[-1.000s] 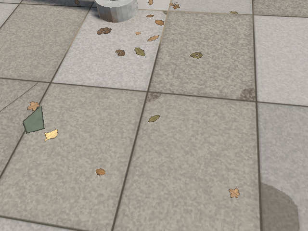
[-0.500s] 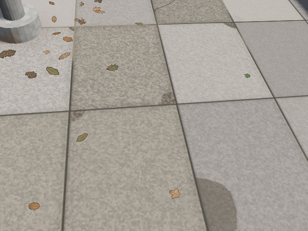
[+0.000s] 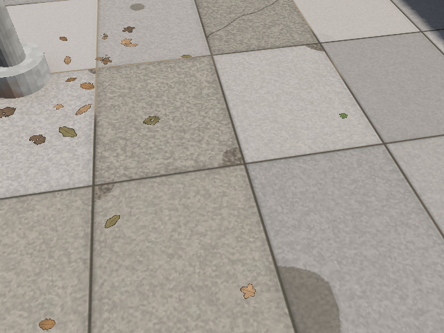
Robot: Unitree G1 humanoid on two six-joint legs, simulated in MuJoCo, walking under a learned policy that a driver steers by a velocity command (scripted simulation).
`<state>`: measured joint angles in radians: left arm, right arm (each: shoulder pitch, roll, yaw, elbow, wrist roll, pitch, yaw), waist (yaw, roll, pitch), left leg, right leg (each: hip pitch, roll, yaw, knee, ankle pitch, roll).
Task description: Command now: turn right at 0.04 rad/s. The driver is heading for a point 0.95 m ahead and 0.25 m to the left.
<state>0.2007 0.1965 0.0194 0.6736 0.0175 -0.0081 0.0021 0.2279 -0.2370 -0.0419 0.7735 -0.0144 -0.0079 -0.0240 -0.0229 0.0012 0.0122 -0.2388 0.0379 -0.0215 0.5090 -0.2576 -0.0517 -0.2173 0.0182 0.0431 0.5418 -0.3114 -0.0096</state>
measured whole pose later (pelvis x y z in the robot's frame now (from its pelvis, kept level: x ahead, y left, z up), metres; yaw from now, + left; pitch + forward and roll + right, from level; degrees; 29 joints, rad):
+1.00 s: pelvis +0.39 -0.01 +0.01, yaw +10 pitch +0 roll -3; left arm 0.32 0.26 0.08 0.81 0.01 -0.11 -0.01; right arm 0.21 -0.31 -0.07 0.74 0.02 -0.02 -0.01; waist 0.04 0.05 0.03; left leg -0.70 0.12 -0.08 1.04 -0.13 0.00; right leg -0.08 0.05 -0.18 0.27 -0.19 -0.05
